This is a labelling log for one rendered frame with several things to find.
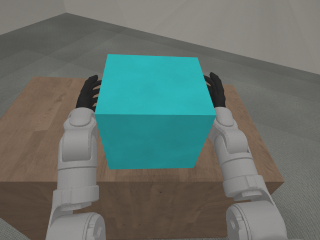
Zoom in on robot left forearm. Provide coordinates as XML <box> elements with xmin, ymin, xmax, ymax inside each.
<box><xmin>45</xmin><ymin>107</ymin><xmax>99</xmax><ymax>240</ymax></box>

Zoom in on right robot hand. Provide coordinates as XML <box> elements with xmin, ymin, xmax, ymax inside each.
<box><xmin>203</xmin><ymin>72</ymin><xmax>226</xmax><ymax>108</ymax></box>

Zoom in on left robot upper arm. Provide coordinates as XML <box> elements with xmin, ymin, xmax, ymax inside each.
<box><xmin>46</xmin><ymin>212</ymin><xmax>106</xmax><ymax>240</ymax></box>

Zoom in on left robot hand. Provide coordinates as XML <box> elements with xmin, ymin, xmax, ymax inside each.
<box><xmin>75</xmin><ymin>75</ymin><xmax>102</xmax><ymax>112</ymax></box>

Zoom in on carton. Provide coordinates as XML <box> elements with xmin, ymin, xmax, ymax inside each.
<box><xmin>94</xmin><ymin>54</ymin><xmax>217</xmax><ymax>170</ymax></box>

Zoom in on robot right forearm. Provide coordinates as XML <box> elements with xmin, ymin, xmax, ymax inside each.
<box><xmin>207</xmin><ymin>107</ymin><xmax>287</xmax><ymax>236</ymax></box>

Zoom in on pedestal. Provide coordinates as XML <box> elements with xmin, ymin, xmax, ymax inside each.
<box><xmin>0</xmin><ymin>76</ymin><xmax>285</xmax><ymax>240</ymax></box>

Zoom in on right robot upper arm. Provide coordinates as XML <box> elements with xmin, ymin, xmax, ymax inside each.
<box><xmin>226</xmin><ymin>200</ymin><xmax>303</xmax><ymax>240</ymax></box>

